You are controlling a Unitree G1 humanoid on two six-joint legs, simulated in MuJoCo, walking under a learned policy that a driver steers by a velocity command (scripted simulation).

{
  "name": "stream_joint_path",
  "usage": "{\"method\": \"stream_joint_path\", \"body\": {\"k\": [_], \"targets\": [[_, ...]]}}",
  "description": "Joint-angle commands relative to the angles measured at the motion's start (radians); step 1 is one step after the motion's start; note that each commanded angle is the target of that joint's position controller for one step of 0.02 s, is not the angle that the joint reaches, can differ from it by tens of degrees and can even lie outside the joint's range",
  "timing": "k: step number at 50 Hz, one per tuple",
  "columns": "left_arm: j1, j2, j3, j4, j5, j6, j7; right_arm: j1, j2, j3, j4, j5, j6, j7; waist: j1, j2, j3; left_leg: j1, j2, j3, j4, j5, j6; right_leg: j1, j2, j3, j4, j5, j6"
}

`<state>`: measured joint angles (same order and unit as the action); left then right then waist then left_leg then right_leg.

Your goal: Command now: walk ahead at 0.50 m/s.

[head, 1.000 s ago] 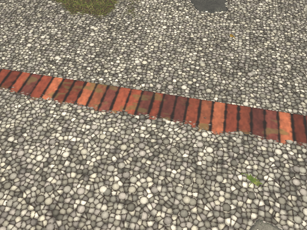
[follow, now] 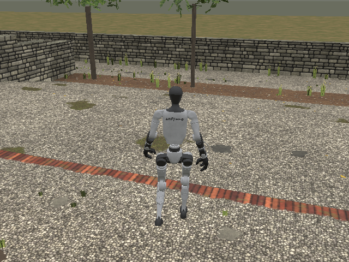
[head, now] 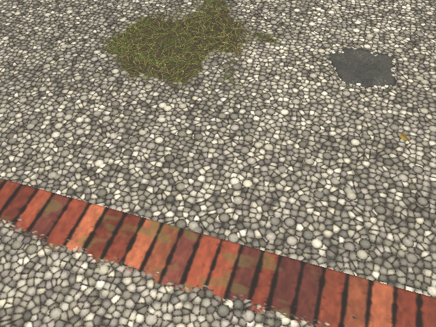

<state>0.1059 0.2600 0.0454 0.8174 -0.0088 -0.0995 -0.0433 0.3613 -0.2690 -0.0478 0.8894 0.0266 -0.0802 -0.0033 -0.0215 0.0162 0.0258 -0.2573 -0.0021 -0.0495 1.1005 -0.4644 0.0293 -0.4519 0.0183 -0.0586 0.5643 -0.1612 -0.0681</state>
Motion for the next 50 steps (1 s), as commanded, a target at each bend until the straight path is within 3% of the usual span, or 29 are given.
{"method": "stream_joint_path", "body": {"k": [1,2,3,6,9,13,18,21,22,23,24,25,26,27,28,29,30,32,34,39,45,47,48,49,50], "targets": [[0.124,0.112,0.029,-0.014,0.007,-0.003,0.008,-0.083,-0.126,-0.028,-0.107,-0.006,-0.040,-0.007,0.068,-0.055,-0.100,-0.450,0.111,-0.034,0.140,0.132,0.018,0.432,-0.295,0.432,-0.312,0.032,-0.179],[0.104,0.090,0.021,-0.015,0.020,-0.007,0.006,-0.062,-0.115,-0.032,-0.105,-0.012,-0.028,-0.008,0.033,-0.077,-0.090,-0.384,0.136,-0.043,0.102,0.171,0.020,0.358,-0.267,0.375,-0.339,0.088,-0.169],[0.103,0.087,0.021,-0.010,0.020,-0.011,0.005,-0.040,-0.094,-0.030,-0.098,-0.012,-0.016,-0.008,0.017,-0.087,-0.086,-0.347,0.143,-0.040,0.073,0.188,0.016,0.320,-0.253,0.342,-0.368,0.112,-0.172],[0.132,0.121,0.030,0.016,0.012,-0.021,0.013,-0.067,-0.065,-0.026,-0.110,-0.019,0.008,-0.013,0.004,-0.074,-0.042,-0.376,0.155,-0.021,-0.027,0.250,-0.010,0.270,-0.243,0.253,-0.424,0.205,-0.190],[0.176,0.139,0.034,0.036,0.008,-0.011,0.029,-0.167,-0.057,-0.023,-0.138,-0.025,0.007,-0.011,0.029,-0.061,-0.014,-0.447,0.156,-0.009,-0.193,0.407,-0.031,0.307,-0.225,0.191,-0.441,0.249,-0.170],[0.233,0.152,0.033,0.061,-0.003,-0.001,0.039,-0.303,-0.032,-0.012,-0.167,-0.018,-0.005,0.004,0.079,-0.066,0.015,-0.408,0.117,0.032,-0.427,0.568,-0.028,0.337,-0.194,0.124,-0.447,0.215,-0.132],[0.306,0.164,0.037,0.103,-0.009,0.024,0.042,-0.429,-0.039,-0.007,-0.217,-0.007,-0.018,0.034,0.114,-0.075,0.054,-0.437,0.086,0.042,-0.557,0.506,-0.004,0.487,-0.258,0.142,-0.385,0.224,-0.129],[0.279,0.185,0.045,0.107,-0.012,0.036,0.050,-0.382,-0.074,-0.018,-0.217,-0.007,-0.027,0.046,0.063,-0.102,0.019,-0.334,0.054,0.059,-0.599,0.400,0.037,0.545,-0.284,0.145,-0.294,0.403,-0.103],[0.253,0.192,0.047,0.102,-0.013,0.041,0.051,-0.299,-0.097,-0.031,-0.194,-0.010,-0.028,0.044,0.011,-0.110,-0.033,-0.204,0.020,0.090,-0.619,0.394,0.058,0.536,-0.263,0.121,-0.201,0.564,-0.086],[0.242,0.171,0.039,0.096,-0.008,0.045,0.052,-0.139,-0.143,-0.056,-0.142,-0.014,-0.027,0.037,-0.062,-0.091,-0.133,0.024,0.003,0.102,-0.626,0.419,0.089,0.475,-0.209,0.082,-0.019,0.639,-0.060],[0.247,0.132,0.020,0.070,0.012,0.043,0.054,0.050,-0.218,-0.077,-0.105,-0.027,-0.024,0.025,-0.124,0.018,-0.285,0.344,0.183,-0.100,-0.592,0.448,0.157,0.260,-0.148,0.037,0.294,0.377,-0.023],[0.384,-0.010,-0.020,0.067,0.007,0.020,0.043,0.073,-0.286,-0.087,-0.092,-0.039,-0.021,0.027,-0.045,0.288,-0.396,0.660,0.419,-0.571,-0.696,0.395,0.325,-0.145,0.051,0.058,0.639,-0.338,0.043],[0.339,0.106,0.005,0.091,-0.017,0.002,0.040,0.065,-0.179,-0.062,-0.103,-0.033,-0.020,0.025,-0.089,0.182,-0.390,0.628,0.416,-0.608,-0.745,0.439,0.308,-0.233,0.019,0.203,0.758,-0.435,0.041],[0.254,0.157,0.022,0.067,-0.039,-0.005,0.042,-0.022,-0.141,-0.047,-0.118,-0.036,-0.023,0.020,-0.077,0.130,-0.245,0.486,0.391,-0.413,-0.738,0.636,0.262,-0.263,-0.020,0.198,0.775,-0.374,0.038],[0.214,0.148,0.023,0.062,-0.034,-0.001,0.050,-0.095,-0.111,-0.036,-0.128,-0.039,-0.026,0.021,-0.039,0.046,-0.186,0.351,0.347,-0.270,-0.743,0.810,0.231,-0.218,-0.068,0.174,0.730,-0.310,0.049],[0.198,0.136,0.030,0.063,-0.020,0.012,0.057,-0.148,-0.081,-0.029,-0.126,-0.038,-0.028,0.025,-0.008,0.025,-0.130,0.241,0.306,-0.172,-0.765,0.880,0.206,-0.180,-0.094,0.165,0.664,-0.275,0.060],[0.223,0.121,0.034,0.069,-0.019,0.032,0.060,-0.176,-0.064,-0.024,-0.121,-0.045,-0.032,0.026,0.027,0.054,-0.116,0.162,0.282,-0.106,-0.795,0.900,0.186,-0.111,-0.115,0.165,0.624,-0.243,0.065],[0.256,0.076,0.033,0.071,-0.018,0.066,0.063,-0.204,-0.073,-0.026,-0.110,-0.055,-0.038,0.022,0.060,0.072,-0.100,0.068,0.268,-0.022,-0.837,0.967,0.195,-0.046,-0.102,0.141,0.582,-0.192,0.081],[0.222,0.066,0.035,0.036,-0.009,0.084,0.067,-0.222,-0.106,-0.036,-0.099,-0.055,-0.034,0.005,0.072,0.075,-0.078,0.045,0.271,0.042,-0.862,0.987,0.204,-0.078,-0.103,0.130,0.503,-0.125,0.095],[0.106,0.058,0.035,-0.034,-0.001,0.095,0.046,-0.234,-0.137,-0.043,-0.082,-0.043,0.005,-0.035,0.035,0.072,-0.083,0.085,0.255,0.166,-0.874,0.856,0.183,-0.051,-0.111,0.076,0.262,0.078,0.097],[0.013,0.083,0.052,-0.121,-0.001,0.114,0.014,-0.219,-0.173,-0.058,-0.063,-0.016,0.055,-0.040,0.005,0.074,-0.057,0.207,0.318,0.161,-0.761,0.771,0.162,-0.068,-0.088,0.026,0.127,-0.060,0.056],[0.037,0.084,0.058,-0.132,-0.004,0.114,0.005,-0.237,-0.177,-0.062,-0.068,-0.003,0.067,-0.044,0.028,0.074,-0.063,0.227,0.317,0.169,-0.665,0.800,0.125,-0.018,-0.060,-0.005,0.027,-0.060,0.025],[0.087,0.099,0.068,-0.125,-0.002,0.110,0.008,-0.231,-0.169,-0.062,-0.064,0.001,0.071,-0.047,0.055,0.052,-0.088,0.204,0.278,0.201,-0.561,0.823,0.085,0.085,-0.028,-0.018,-0.073,0.040,-0.002],[0.161,0.184,0.098,-0.116,0.003,0.105,0.025,-0.180,-0.151,-0.059,-0.059,-0.015,0.069,-0.043,0.072,-0.064,-0.149,0.107,0.195,0.242,-0.367,0.703,0.011,0.267,-0.069,0.093,-0.134,0.395,-0.054],[0.203,0.308,0.126,-0.127,0.019,0.107,0.048,-0.193,-0.096,-0.040,-0.105,-0.058,0.058,-0.033,0.048,-0.313,-0.195,-0.237,0.041,0.272,-0.042,0.092,-0.079,0.514,-0.307,0.436,-0.096,0.887,-0.217]]}}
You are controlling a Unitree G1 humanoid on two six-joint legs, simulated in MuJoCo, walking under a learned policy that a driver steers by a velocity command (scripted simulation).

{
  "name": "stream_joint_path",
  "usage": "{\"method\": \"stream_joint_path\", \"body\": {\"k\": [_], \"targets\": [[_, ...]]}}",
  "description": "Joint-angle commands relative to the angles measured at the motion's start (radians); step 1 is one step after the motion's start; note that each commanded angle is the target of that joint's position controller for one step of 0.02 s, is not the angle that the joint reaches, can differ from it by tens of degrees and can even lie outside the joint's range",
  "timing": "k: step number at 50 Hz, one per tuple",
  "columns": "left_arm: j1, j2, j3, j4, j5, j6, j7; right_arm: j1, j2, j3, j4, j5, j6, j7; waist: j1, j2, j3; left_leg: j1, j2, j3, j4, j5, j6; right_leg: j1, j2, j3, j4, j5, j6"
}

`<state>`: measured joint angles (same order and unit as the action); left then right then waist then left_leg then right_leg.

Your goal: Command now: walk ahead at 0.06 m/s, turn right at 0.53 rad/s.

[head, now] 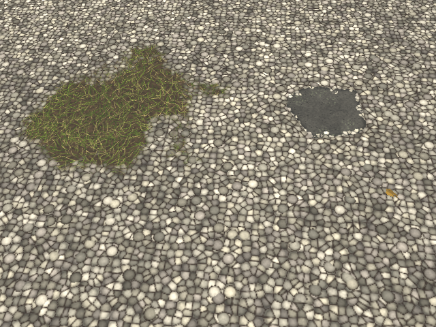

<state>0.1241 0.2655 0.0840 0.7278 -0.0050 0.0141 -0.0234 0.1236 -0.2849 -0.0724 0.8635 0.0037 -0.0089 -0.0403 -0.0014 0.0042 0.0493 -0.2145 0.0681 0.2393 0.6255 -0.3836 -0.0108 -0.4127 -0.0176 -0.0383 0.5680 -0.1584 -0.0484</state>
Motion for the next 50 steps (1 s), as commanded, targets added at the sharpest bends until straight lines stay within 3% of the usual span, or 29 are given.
{"method": "stream_joint_path", "body": {"k": [1,2,3,4,5,7,11,17,20,21,22,23,24,25,26,27,29,31,35,39,41,42,43,44,45,46,47,48,50], "targets": [[0.198,0.268,0.069,-0.052,0.027,-0.014,0.025,0.015,-0.074,-0.007,-0.097,-0.033,-0.021,0.017,0.056,-0.265,-0.368,-0.401,-0.114,-0.233,0.641,-0.336,-0.052,0.546,-0.386,0.609,-0.146,0.805,-0.388],[0.155,0.225,0.056,-0.067,0.018,-0.024,0.017,-0.025,-0.108,-0.017,-0.098,-0.003,-0.022,0.027,0.064,-0.152,-0.333,-0.440,-0.073,-0.311,0.688,-0.293,-0.038,0.501,-0.344,0.526,-0.167,0.701,-0.353],[0.092,0.194,0.050,-0.076,0.003,-0.031,0.021,-0.041,-0.105,-0.019,-0.098,0.011,-0.017,0.023,0.037,-0.094,-0.259,-0.463,-0.048,-0.316,0.651,-0.209,-0.027,0.432,-0.282,0.435,-0.173,0.566,-0.285],[0.048,0.173,0.044,-0.083,-0.010,-0.028,0.026,-0.050,-0.108,-0.022,-0.090,-0.001,-0.011,0.012,0.019,-0.037,-0.205,-0.464,-0.030,-0.314,0.580,-0.141,-0.029,0.360,-0.241,0.393,-0.194,0.451,-0.236],[0.018,0.161,0.039,-0.090,-0.014,-0.022,0.034,-0.054,-0.122,-0.029,-0.092,-0.011,-0.004,0.002,0.000,-0.053,-0.185,-0.419,-0.023,-0.314,0.521,-0.094,-0.032,0.294,-0.212,0.367,-0.211,0.386,-0.213],[0.012,0.174,0.042,-0.101,0.002,-0.012,0.044,-0.031,-0.099,-0.026,-0.091,-0.009,0.004,-0.001,-0.018,-0.098,-0.185,-0.351,-0.053,-0.299,0.443,-0.043,-0.043,0.234,-0.176,0.350,-0.227,0.363,-0.206],[0.029,0.198,0.052,-0.110,-0.003,-0.005,0.060,-0.040,-0.075,-0.015,-0.092,-0.004,0.005,-0.004,-0.001,-0.118,-0.200,-0.291,-0.077,-0.312,0.259,0.015,-0.065,0.216,-0.155,0.371,-0.229,0.244,-0.195],[0.013,0.195,0.049,-0.128,0.000,0.013,0.060,-0.041,-0.095,-0.020,-0.101,0.005,-0.010,0.014,0.016,-0.174,-0.170,-0.195,-0.103,-0.324,0.065,0.026,-0.051,0.180,-0.133,0.486,-0.230,0.052,-0.167],[-0.014,0.188,0.044,-0.142,-0.014,0.026,0.065,0.046,-0.101,-0.027,-0.080,0.007,-0.026,0.029,-0.033,-0.173,-0.168,-0.045,-0.105,-0.297,-0.197,0.154,-0.013,0.152,-0.089,0.501,-0.169,0.068,-0.116],[0.005,0.163,0.036,-0.145,-0.016,0.030,0.069,0.086,-0.144,-0.041,-0.070,-0.004,-0.026,0.028,-0.036,-0.123,-0.176,0.066,-0.014,-0.353,-0.268,0.209,0.020,0.072,-0.041,0.461,-0.101,-0.024,-0.069],[0.059,0.097,0.021,-0.143,-0.007,0.031,0.066,0.086,-0.212,-0.054,-0.080,-0.022,-0.016,0.020,0.009,0.115,-0.182,0.168,0.219,-0.558,-0.312,0.304,0.104,-0.079,0.088,0.296,0.147,-0.308,-0.007],[0.033,0.155,0.041,-0.185,-0.012,0.016,0.061,0.055,-0.243,-0.058,-0.091,-0.060,-0.014,0.026,0.016,0.320,-0.119,0.065,0.354,-0.778,-0.364,0.407,0.263,-0.235,0.160,0.190,0.339,-0.479,0.034],[0.051,0.231,0.063,-0.158,-0.003,0.011,0.058,-0.015,-0.184,-0.043,-0.130,-0.057,-0.019,0.021,0.027,0.206,-0.102,0.040,0.336,-0.710,-0.355,0.415,0.276,-0.222,0.095,0.227,0.504,-0.413,0.057],[0.077,0.240,0.073,-0.130,-0.009,0.017,0.056,-0.065,-0.137,-0.033,-0.143,-0.041,-0.019,0.015,0.046,0.147,-0.092,0.030,0.267,-0.592,-0.332,0.413,0.226,-0.217,0.090,0.210,0.568,-0.344,0.070],[0.104,0.208,0.068,-0.103,-0.007,0.030,0.060,-0.083,-0.117,-0.026,-0.154,-0.026,-0.018,0.010,0.049,0.119,-0.088,0.043,0.210,-0.509,-0.319,0.391,0.189,-0.220,0.085,0.192,0.622,-0.295,0.090],[0.110,0.184,0.062,-0.103,-0.004,0.039,0.058,-0.081,-0.108,-0.021,-0.154,-0.012,-0.015,0.006,0.039,0.120,-0.072,0.053,0.199,-0.469,-0.315,0.414,0.189,-0.244,0.077,0.184,0.672,-0.257,0.109],[0.071,0.147,0.047,-0.127,-0.017,0.042,0.051,-0.042,-0.112,-0.019,-0.150,-0.015,-0.005,-0.004,0.013,0.133,-0.058,0.068,0.167,-0.382,-0.326,0.431,0.198,-0.250,0.059,0.128,0.642,-0.211,0.131],[0.005,0.127,0.036,-0.164,-0.022,0.038,0.047,0.017,-0.131,-0.025,-0.144,-0.020,0.005,-0.013,-0.034,0.154,-0.066,0.158,0.184,-0.363,-0.324,0.460,0.216,-0.280,0.030,0.101,0.533,-0.196,0.150],[-0.044,0.107,0.015,-0.209,-0.016,0.031,0.023,0.075,-0.193,-0.048,-0.143,-0.001,0.004,-0.007,-0.081,0.184,-0.093,0.178,0.232,-0.367,-0.400,0.089,0.217,-0.199,-0.026,0.037,0.330,-0.221,0.131],[-0.014,0.109,0.012,-0.204,-0.015,0.016,0.004,0.077,-0.215,-0.057,-0.139,0.020,-0.017,0.024,-0.063,0.169,-0.052,0.061,0.237,-0.319,-0.420,-0.012,0.202,-0.006,-0.011,-0.025,0.125,-0.249,0.056],[0.078,0.095,0.012,-0.161,-0.017,0.005,-0.001,0.054,-0.204,-0.051,-0.128,0.037,-0.023,0.042,-0.001,0.139,-0.051,-0.006,0.222,-0.282,-0.363,-0.023,0.185,0.161,0.016,-0.056,-0.060,-0.145,0.011],[0.163,0.098,0.017,-0.116,-0.017,0.001,0.002,0.056,-0.169,-0.039,-0.119,0.037,-0.026,0.049,0.035,0.106,-0.069,-0.080,0.195,-0.245,-0.287,-0.014,0.164,0.308,0.047,-0.073,-0.127,-0.115,-0.007],[0.271,0.126,0.031,-0.080,-0.019,-0.004,0.009,0.058,-0.102,-0.014,-0.113,0.019,-0.034,0.057,0.081,0.029,-0.119,-0.186,0.143,-0.176,-0.124,-0.003,0.114,0.496,0.010,0.007,-0.151,-0.114,-0.030],[0.386,0.224,0.047,-0.068,-0.006,-0.012,0.024,0.008,-0.007,0.021,-0.157,-0.028,-0.047,0.070,0.106,-0.265,-0.167,-0.422,0.039,-0.083,0.296,-0.202,0.022,0.661,-0.246,0.366,-0.207,0.007,-0.098],[0.346,0.295,0.055,-0.104,-0.002,-0.036,0.016,-0.012,-0.076,-0.001,-0.197,0.001,-0.068,0.069,0.095,-0.284,-0.133,-0.656,-0.042,-0.188,0.479,-0.240,0.003,0.605,-0.398,0.690,-0.324,-0.198,-0.281],[0.323,0.227,0.039,-0.104,-0.008,-0.058,0.008,-0.060,-0.152,-0.020,-0.201,0.030,-0.079,0.071,0.109,-0.191,-0.060,-0.705,0.015,-0.252,0.560,-0.175,0.016,0.556,-0.373,0.642,-0.353,-0.275,-0.288],[0.281,0.182,0.022,-0.099,-0.008,-0.072,0.008,-0.054,-0.164,-0.025,-0.196,0.036,-0.086,0.076,0.080,-0.183,-0.001,-0.726,0.043,-0.263,0.546,-0.057,0.033,0.521,-0.323,0.538,-0.360,-0.271,-0.250],[0.241,0.159,0.012,-0.106,-0.004,-0.077,0.008,-0.035,-0.154,-0.024,-0.168,0.022,-0.088,0.076,0.060,-0.140,0.013,-0.695,0.063,-0.268,0.517,0.032,0.037,0.484,-0.272,0.454,-0.369,-0.212,-0.214],[0.199,0.144,0.003,-0.113,0.001,-0.078,0.015,-0.011,-0.144,-0.025,-0.149,0.005,-0.088,0.080,0.026,-0.130,0.016,-0.622,0.068,-0.262,0.448,0.161,0.023,0.431,-0.221,0.336,-0.397,0.012,-0.176]]}}
Over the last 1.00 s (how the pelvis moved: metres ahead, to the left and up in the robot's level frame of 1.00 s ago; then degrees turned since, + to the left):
0.43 0.03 0.00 -14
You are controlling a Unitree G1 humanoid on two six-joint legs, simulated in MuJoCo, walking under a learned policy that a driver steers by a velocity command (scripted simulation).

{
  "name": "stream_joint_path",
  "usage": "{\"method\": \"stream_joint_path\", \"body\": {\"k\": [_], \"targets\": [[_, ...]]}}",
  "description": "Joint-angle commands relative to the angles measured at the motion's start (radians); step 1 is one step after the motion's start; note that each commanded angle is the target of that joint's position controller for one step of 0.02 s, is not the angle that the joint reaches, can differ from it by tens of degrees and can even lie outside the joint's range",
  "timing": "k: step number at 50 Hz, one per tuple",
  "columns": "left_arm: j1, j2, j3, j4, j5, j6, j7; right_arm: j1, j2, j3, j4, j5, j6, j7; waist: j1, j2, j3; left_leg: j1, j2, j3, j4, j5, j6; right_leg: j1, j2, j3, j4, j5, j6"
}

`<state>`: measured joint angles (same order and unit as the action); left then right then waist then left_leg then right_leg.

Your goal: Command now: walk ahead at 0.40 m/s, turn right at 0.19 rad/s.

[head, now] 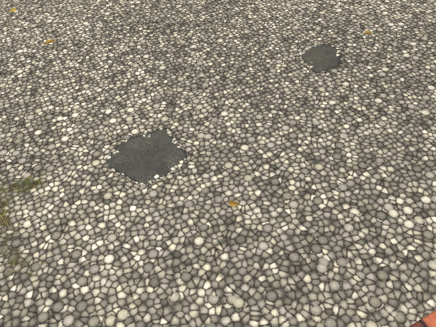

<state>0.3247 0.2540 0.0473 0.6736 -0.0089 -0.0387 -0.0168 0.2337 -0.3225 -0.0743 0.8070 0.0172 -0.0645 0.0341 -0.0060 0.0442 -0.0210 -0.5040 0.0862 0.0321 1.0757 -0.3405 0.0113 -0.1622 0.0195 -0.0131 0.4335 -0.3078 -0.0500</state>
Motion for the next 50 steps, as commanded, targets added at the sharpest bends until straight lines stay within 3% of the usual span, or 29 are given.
{"method": "stream_joint_path", "body": {"k": [1,4,6,12,14,15,16,17,18,19,20,21,22,23,25,27,29,33,35,37,40,41,42,43,44,45,46,48,50], "targets": [[0.003,0.157,0.040,-0.056,0.008,-0.029,0.013,-0.112,-0.088,-0.019,-0.087,-0.010,-0.031,0.008,0.025,-0.156,0.072,-0.317,0.041,-0.044,-0.023,0.171,-0.010,0.178,-0.248,0.270,-0.269,0.259,-0.171],[0.032,0.160,0.042,-0.032,0.004,-0.032,0.023,-0.150,-0.046,-0.003,-0.097,-0.010,-0.024,0.006,0.032,-0.118,0.067,-0.295,0.022,-0.034,-0.174,0.287,-0.038,0.169,-0.220,0.174,-0.282,0.374,-0.159],[0.053,0.168,0.043,-0.012,0.004,-0.033,0.027,-0.209,-0.023,0.009,-0.116,-0.006,-0.025,0.009,0.051,-0.128,0.086,-0.247,0.000,-0.022,-0.309,0.374,-0.041,0.140,-0.202,0.130,-0.297,0.371,-0.144],[0.108,0.184,0.051,0.054,-0.002,-0.037,0.030,-0.323,-0.016,0.026,-0.164,0.012,-0.031,0.043,0.080,-0.123,0.153,-0.200,-0.033,-0.001,-0.515,0.423,0.027,0.208,-0.259,0.041,-0.314,0.375,-0.123],[0.096,0.196,0.055,0.062,-0.001,-0.031,0.036,-0.310,-0.032,0.021,-0.173,0.010,-0.033,0.053,0.058,-0.132,0.125,-0.156,-0.068,0.013,-0.540,0.353,0.065,0.270,-0.272,0.002,-0.241,0.596,-0.101],[0.083,0.206,0.057,0.059,0.006,-0.025,0.042,-0.269,-0.051,0.012,-0.167,0.003,-0.032,0.052,0.035,-0.152,0.082,-0.087,-0.104,0.034,-0.535,0.319,0.082,0.294,-0.265,-0.017,-0.161,0.826,-0.082],[0.072,0.218,0.059,0.053,0.015,-0.016,0.050,-0.183,-0.081,-0.005,-0.147,-0.004,-0.029,0.047,-0.006,-0.177,0.008,0.022,-0.150,0.061,-0.521,0.290,0.098,0.314,-0.248,-0.035,-0.031,1.044,-0.059],[0.044,0.223,0.057,0.042,0.015,-0.006,0.058,-0.037,-0.119,-0.026,-0.112,-0.008,-0.027,0.039,-0.084,-0.165,-0.077,0.216,-0.189,0.081,-0.562,0.351,0.120,0.263,-0.205,-0.076,0.184,1.138,-0.019],[0.054,0.211,0.048,0.017,0.025,-0.010,0.064,0.083,-0.172,-0.042,-0.100,-0.013,-0.021,0.022,-0.132,-0.096,-0.176,0.523,-0.087,-0.067,-0.537,0.534,0.164,0.027,-0.165,-0.077,0.459,0.898,0.031],[0.211,0.067,0.004,-0.013,0.043,-0.029,0.042,0.114,-0.274,-0.057,-0.113,-0.028,-0.023,0.018,-0.017,0.201,-0.353,0.937,0.249,-0.615,-0.522,0.681,0.405,-0.415,0.045,-0.028,0.935,-0.111,0.118],[0.160,0.156,0.012,0.014,0.027,-0.053,0.029,0.125,-0.190,-0.041,-0.125,-0.016,-0.015,0.011,-0.092,0.097,-0.510,0.961,0.273,-0.770,-0.636,0.683,0.426,-0.447,0.065,0.160,1.073,-0.298,0.114],[0.060,0.191,0.024,-0.025,-0.014,-0.061,0.022,0.055,-0.170,-0.034,-0.140,-0.015,-0.008,0.005,-0.085,0.066,-0.358,0.837,0.233,-0.605,-0.655,0.678,0.374,-0.505,0.003,0.174,1.055,-0.251,0.098],[-0.003,0.190,0.018,-0.045,-0.008,-0.066,0.029,0.001,-0.139,-0.027,-0.149,-0.003,-0.003,0.001,-0.061,-0.028,-0.222,0.664,0.183,-0.493,-0.674,0.684,0.331,-0.507,-0.040,0.143,0.976,-0.195,0.090],[-0.045,0.193,0.024,-0.052,0.008,-0.060,0.039,-0.046,-0.120,-0.021,-0.160,0.001,0.003,-0.004,-0.032,-0.076,-0.117,0.498,0.146,-0.423,-0.704,0.717,0.313,-0.494,-0.061,0.118,0.915,-0.167,0.096],[-0.013,0.188,0.029,-0.058,0.018,-0.029,0.049,-0.083,-0.116,-0.020,-0.174,-0.021,0.008,-0.010,0.029,-0.032,-0.067,0.282,0.100,-0.367,-0.765,0.712,0.307,-0.377,-0.079,0.115,0.827,-0.128,0.102],[0.023,0.145,0.017,-0.050,0.025,-0.009,0.060,-0.102,-0.129,-0.025,-0.171,-0.022,0.008,-0.015,0.057,0.002,-0.065,0.179,0.075,-0.309,-0.773,0.782,0.306,-0.330,-0.075,0.092,0.712,-0.111,0.125],[0.000,0.129,0.011,-0.057,0.033,0.001,0.071,-0.099,-0.150,-0.033,-0.167,-0.018,0.017,-0.025,0.053,0.009,-0.095,0.161,0.057,-0.291,-0.754,0.805,0.291,-0.323,-0.055,0.081,0.610,-0.053,0.145],[-0.090,0.125,0.012,-0.079,0.024,0.015,0.068,-0.102,-0.153,-0.036,-0.171,0.002,0.059,-0.050,0.024,0.040,-0.123,0.151,0.010,-0.322,-0.733,0.457,0.224,-0.298,-0.030,0.099,0.449,0.097,0.157],[-0.144,0.126,0.013,-0.097,0.017,0.014,0.061,-0.098,-0.151,-0.036,-0.176,0.002,0.075,-0.057,0.003,0.066,-0.102,0.160,0.002,-0.375,-0.729,0.275,0.208,-0.293,-0.014,0.109,0.358,0.101,0.153],[-0.168,0.134,0.018,-0.107,0.012,0.004,0.053,-0.087,-0.151,-0.037,-0.180,-0.001,0.086,-0.057,-0.010,0.096,-0.090,0.199,0.010,-0.432,-0.696,0.248,0.202,-0.275,0.003,0.116,0.269,0.061,0.143],[-0.109,0.145,0.034,-0.092,0.008,-0.021,0.044,-0.104,-0.121,-0.028,-0.194,0.011,0.095,-0.058,0.034,0.115,-0.090,0.242,-0.021,-0.485,-0.586,0.314,0.146,-0.131,0.000,0.109,-0.031,0.176,0.101],[-0.088,0.197,0.048,-0.093,0.020,-0.024,0.048,-0.069,-0.077,-0.014,-0.200,0.006,0.095,-0.059,0.019,0.045,-0.119,0.180,-0.068,-0.440,-0.480,0.150,0.094,-0.009,-0.143,0.203,-0.074,0.256,0.049],[-0.151,0.279,0.065,-0.117,0.045,-0.009,0.056,0.014,-0.032,-0.004,-0.206,-0.006,0.090,-0.055,-0.062,-0.232,-0.100,-0.008,-0.219,-0.251,-0.280,-0.209,0.025,0.087,-0.360,0.427,-0.067,0.539,-0.085],[-0.098,0.244,0.065,-0.099,0.062,-0.002,0.051,-0.005,-0.111,-0.023,-0.220,-0.012,0.078,-0.052,-0.019,-0.335,-0.114,-0.118,-0.208,-0.166,-0.050,-0.338,-0.023,0.077,-0.465,0.582,-0.091,0.625,-0.219],[-0.108,0.194,0.050,-0.109,0.053,-0.002,0.051,-0.001,-0.169,-0.045,-0.203,-0.007,0.080,-0.051,-0.010,-0.238,-0.104,-0.128,-0.163,-0.180,0.083,-0.280,-0.050,0.066,-0.431,0.506,-0.074,0.601,-0.223],[-0.141,0.159,0.042,-0.110,0.040,0.002,0.053,-0.001,-0.170,-0.052,-0.183,0.002,0.093,-0.054,-0.015,-0.173,-0.079,-0.134,-0.146,-0.166,0.133,-0.214,-0.072,0.049,-0.357,0.384,-0.057,0.561,-0.175],[-0.167,0.146,0.038,-0.115,0.028,0.007,0.055,0.000,-0.151,-0.051,-0.175,0.003,0.109,-0.059,-0.018,-0.155,-0.063,-0.141,-0.134,-0.154,0.161,-0.165,-0.090,0.039,-0.309,0.307,-0.052,0.520,-0.140],[-0.179,0.153,0.040,-0.107,0.026,0.017,0.060,-0.020,-0.095,-0.037,-0.192,0.009,0.125,-0.056,-0.011,-0.174,-0.036,-0.125,-0.122,-0.105,0.131,-0.094,-0.111,0.006,-0.260,0.200,-0.070,0.530,-0.129],[-0.160,0.162,0.048,-0.096,0.032,0.027,0.066,-0.066,-0.065,-0.028,-0.222,0.012,0.125,-0.052,0.016,-0.218,-0.044,-0.117,-0.109,-0.068,0.036,-0.072,-0.121,0.043,-0.260,0.155,-0.079,0.524,-0.144]]}}
Over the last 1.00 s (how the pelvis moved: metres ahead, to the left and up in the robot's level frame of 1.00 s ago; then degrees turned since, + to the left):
0.06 -0.05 0.01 -32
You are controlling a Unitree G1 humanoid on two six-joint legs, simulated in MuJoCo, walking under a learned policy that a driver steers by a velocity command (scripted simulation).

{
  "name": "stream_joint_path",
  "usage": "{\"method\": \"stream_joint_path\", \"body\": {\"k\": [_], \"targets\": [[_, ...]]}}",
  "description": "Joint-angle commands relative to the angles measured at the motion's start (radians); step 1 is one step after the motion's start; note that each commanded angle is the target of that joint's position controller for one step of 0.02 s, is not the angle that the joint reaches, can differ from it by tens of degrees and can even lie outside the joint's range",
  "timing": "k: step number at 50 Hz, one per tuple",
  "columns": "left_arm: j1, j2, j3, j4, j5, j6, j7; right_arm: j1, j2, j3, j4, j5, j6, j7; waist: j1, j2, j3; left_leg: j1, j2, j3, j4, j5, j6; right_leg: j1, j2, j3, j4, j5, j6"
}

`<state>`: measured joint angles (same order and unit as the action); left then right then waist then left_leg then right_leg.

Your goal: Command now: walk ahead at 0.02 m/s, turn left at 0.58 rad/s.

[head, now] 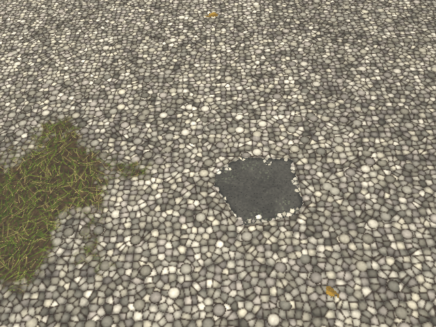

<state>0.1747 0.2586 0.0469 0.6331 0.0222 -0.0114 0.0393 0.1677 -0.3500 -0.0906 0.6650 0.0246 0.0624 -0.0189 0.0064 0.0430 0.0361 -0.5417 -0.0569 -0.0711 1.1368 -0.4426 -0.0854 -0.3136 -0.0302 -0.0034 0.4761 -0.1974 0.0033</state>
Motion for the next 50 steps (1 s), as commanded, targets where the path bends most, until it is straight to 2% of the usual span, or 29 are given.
{"method": "stream_joint_path", "body": {"k": [1,4,7,9,10,11,12,13,14,15,16,17,19,21,23,25,27,29,30,31,32,33,34,35,38,44,50], "targets": [[-0.003,0.165,0.053,-0.051,0.000,0.004,0.012,-0.019,-0.031,-0.008,-0.093,0.003,-0.003,0.004,0.015,-0.229,-0.113,-0.064,0.046,0.042,-0.076,0.028,-0.026,0.213,-0.224,0.135,-0.119,0.416,-0.206],[-0.014,0.197,0.070,-0.043,-0.009,0.011,0.008,-0.041,-0.020,-0.002,-0.117,-0.003,-0.004,0.019,0.026,-0.246,-0.142,0.050,0.074,0.076,-0.238,0.032,-0.006,0.201,-0.254,0.095,-0.116,0.405,-0.214],[-0.021,0.213,0.079,-0.030,-0.026,0.010,-0.002,-0.027,-0.041,-0.012,-0.125,-0.002,0.002,0.033,0.024,-0.258,-0.141,0.134,0.069,0.114,-0.377,0.058,0.028,0.190,-0.279,0.079,-0.100,0.354,-0.205],[-0.044,0.215,0.081,-0.023,-0.044,0.009,-0.005,0.023,-0.038,-0.020,-0.113,-0.003,0.004,0.041,-0.013,-0.242,-0.135,0.231,0.050,0.148,-0.558,0.174,0.073,0.160,-0.273,0.046,-0.043,0.300,-0.164],[-0.026,0.194,0.077,-0.010,-0.050,0.008,-0.006,0.067,-0.045,-0.028,-0.096,-0.005,0.003,0.039,-0.028,-0.214,-0.138,0.325,0.024,0.151,-0.661,0.252,0.104,0.111,-0.245,0.008,0.020,0.231,-0.118],[0.029,0.151,0.066,0.011,-0.036,0.006,-0.011,0.096,-0.089,-0.042,-0.094,-0.008,-0.001,0.029,-0.022,-0.075,-0.136,0.474,0.088,0.021,-0.742,0.436,0.149,-0.032,-0.185,-0.069,0.168,0.075,-0.035],[0.032,0.076,0.035,-0.033,0.026,0.007,-0.020,0.101,-0.209,-0.062,-0.125,-0.018,-0.007,0.011,0.014,0.282,-0.141,0.612,0.387,-0.361,-0.734,0.852,0.291,-0.326,-0.046,-0.142,0.495,-0.465,0.074],[-0.078,0.132,0.052,-0.055,0.004,0.004,-0.007,0.124,-0.185,-0.050,-0.130,-0.060,-0.030,0.022,-0.083,0.223,-0.190,0.494,0.463,-0.430,-0.775,0.813,0.443,-0.362,-0.002,0.019,0.656,-0.510,0.079],[-0.097,0.169,0.063,-0.047,-0.022,0.010,0.000,0.089,-0.152,-0.035,-0.119,-0.065,-0.048,0.024,-0.064,0.137,-0.141,0.454,0.404,-0.334,-0.787,0.722,0.414,-0.362,-0.023,0.045,0.716,-0.436,0.069],[-0.077,0.167,0.067,-0.028,-0.024,0.016,0.006,0.034,-0.117,-0.026,-0.110,-0.047,-0.057,0.020,-0.033,0.105,-0.113,0.431,0.343,-0.265,-0.786,0.645,0.357,-0.361,-0.031,0.054,0.700,-0.353,0.061],[-0.059,0.165,0.069,-0.005,-0.017,0.022,0.012,-0.004,-0.083,-0.013,-0.111,-0.029,-0.058,0.015,-0.019,0.083,-0.111,0.429,0.307,-0.224,-0.781,0.623,0.318,-0.350,-0.040,0.059,0.685,-0.292,0.066],[-0.034,0.161,0.070,0.005,-0.012,0.026,0.013,-0.033,-0.071,-0.004,-0.108,-0.022,-0.056,0.010,0.000,0.090,-0.111,0.397,0.283,-0.186,-0.781,0.672,0.310,-0.307,-0.032,0.052,0.693,-0.234,0.076],[-0.002,0.139,0.065,0.023,-0.020,0.026,0.006,-0.040,-0.040,0.011,-0.100,-0.033,-0.057,0.001,0.014,0.092,-0.137,0.390,0.259,-0.144,-0.784,0.701,0.310,-0.240,-0.019,0.045,0.677,-0.165,0.087],[-0.011,0.114,0.053,0.026,-0.024,0.026,0.002,-0.038,-0.029,0.016,-0.089,-0.035,-0.059,-0.004,0.006,0.084,-0.132,0.413,0.247,-0.130,-0.786,0.653,0.305,-0.214,-0.027,0.047,0.547,-0.140,0.091],[-0.040,0.092,0.040,0.021,-0.021,0.026,-0.003,-0.031,-0.037,0.014,-0.076,-0.035,-0.056,-0.006,-0.013,0.090,-0.120,0.416,0.248,-0.143,-0.788,0.580,0.306,-0.161,-0.033,0.046,0.406,-0.145,0.089],[-0.053,0.098,0.038,0.019,-0.024,0.025,-0.007,-0.026,-0.051,0.012,-0.066,-0.038,-0.052,-0.001,-0.029,0.100,-0.099,0.387,0.257,-0.170,-0.793,0.513,0.320,-0.094,-0.028,0.037,0.307,-0.185,0.083],[-0.044,0.109,0.039,0.025,-0.028,0.023,-0.010,-0.023,-0.050,0.014,-0.051,-0.037,-0.051,0.005,-0.035,0.098,-0.081,0.365,0.261,-0.199,-0.793,0.462,0.328,-0.044,-0.020,0.029,0.223,-0.196,0.077],[-0.014,0.095,0.035,0.042,-0.027,0.017,-0.012,-0.044,-0.029,0.024,-0.036,-0.029,-0.052,0.008,-0.008,0.079,-0.069,0.341,0.243,-0.209,-0.774,0.432,0.309,0.035,-0.010,0.021,0.065,-0.114,0.064],[0.012,0.084,0.030,0.055,-0.019,0.011,-0.016,-0.044,-0.013,0.032,-0.024,-0.023,-0.053,0.010,0.015,0.057,-0.067,0.315,0.223,-0.197,-0.764,0.417,0.278,0.116,-0.009,0.021,-0.076,0.029,0.050],[0.022,0.107,0.030,0.057,-0.004,0.005,-0.016,-0.009,0.006,0.038,-0.010,-0.029,-0.062,0.011,0.009,0.016,-0.087,0.284,0.195,-0.188,-0.755,0.374,0.230,0.205,-0.046,0.068,-0.105,0.168,0.034],[0.030,0.165,0.039,0.051,0.001,0.003,-0.012,0.019,0.011,0.039,-0.006,-0.047,-0.073,0.017,-0.026,-0.077,-0.108,0.252,0.138,-0.135,-0.714,0.296,0.185,0.260,-0.115,0.122,-0.061,0.346,0.004],[0.004,0.181,0.048,0.073,-0.011,0.002,-0.018,0.044,0.012,0.034,0.000,-0.046,-0.078,0.021,-0.063,-0.180,-0.106,0.287,0.075,-0.059,-0.733,0.224,0.148,0.182,-0.103,0.107,-0.023,0.212,-0.039],[-0.016,0.123,0.036,0.059,-0.014,-0.003,-0.027,-0.008,-0.014,0.032,0.009,-0.049,-0.075,0.019,-0.019,-0.142,-0.085,0.320,0.065,-0.047,-0.709,0.216,0.125,0.129,-0.076,0.098,-0.044,0.100,-0.040],[-0.019,0.103,0.029,0.065,-0.007,-0.008,-0.028,-0.038,-0.013,0.028,0.005,-0.044,-0.070,0.017,-0.011,-0.131,-0.075,0.325,0.066,-0.043,-0.696,0.223,0.127,0.107,-0.068,0.091,-0.054,0.054,-0.025],[-0.009,0.095,0.022,0.078,-0.005,-0.023,-0.026,-0.035,0.009,0.029,0.014,-0.040,-0.052,0.008,-0.010,-0.111,-0.054,0.319,0.075,-0.055,-0.693,0.276,0.142,0.094,-0.051,0.076,-0.047,0.053,-0.003],[0.007,0.093,0.014,0.100,-0.009,-0.022,-0.014,-0.011,0.023,0.026,0.057,-0.036,-0.054,0.002,-0.004,-0.053,-0.041,0.317,0.076,-0.054,-0.695,0.291,0.132,0.096,-0.039,0.070,-0.039,0.036,-0.006],[0.017,0.084,0.008,0.134,-0.012,-0.022,-0.013,0.009,0.021,0.023,0.105,-0.033,-0.055,-0.007,-0.005,-0.034,-0.035,0.335,0.078,-0.051,-0.695,0.318,0.122,0.095,-0.028,0.063,-0.043,0.038,-0.008]]}}
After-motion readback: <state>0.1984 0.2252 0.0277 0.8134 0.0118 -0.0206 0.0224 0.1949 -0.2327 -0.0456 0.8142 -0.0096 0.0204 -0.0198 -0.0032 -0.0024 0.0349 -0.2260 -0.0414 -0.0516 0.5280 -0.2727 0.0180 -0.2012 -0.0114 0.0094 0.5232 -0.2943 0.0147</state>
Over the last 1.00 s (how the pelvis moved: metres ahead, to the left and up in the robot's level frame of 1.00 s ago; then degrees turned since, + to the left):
0.35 0.01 0.00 26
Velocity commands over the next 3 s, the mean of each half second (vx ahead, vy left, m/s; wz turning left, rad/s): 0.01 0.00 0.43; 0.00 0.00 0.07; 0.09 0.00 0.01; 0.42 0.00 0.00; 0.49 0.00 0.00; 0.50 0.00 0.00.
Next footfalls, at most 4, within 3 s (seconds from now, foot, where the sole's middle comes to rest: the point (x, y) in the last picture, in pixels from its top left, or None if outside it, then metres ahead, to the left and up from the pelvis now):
0.22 left None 0.03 0.14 -0.78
0.62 right None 0.07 -0.09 -0.78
1.96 right None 0.45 0.00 -0.78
2.50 left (152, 260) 0.68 0.30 -0.78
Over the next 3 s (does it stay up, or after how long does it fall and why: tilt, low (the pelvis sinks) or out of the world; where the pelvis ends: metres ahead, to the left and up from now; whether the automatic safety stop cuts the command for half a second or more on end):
stays up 0.80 0.20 -0.01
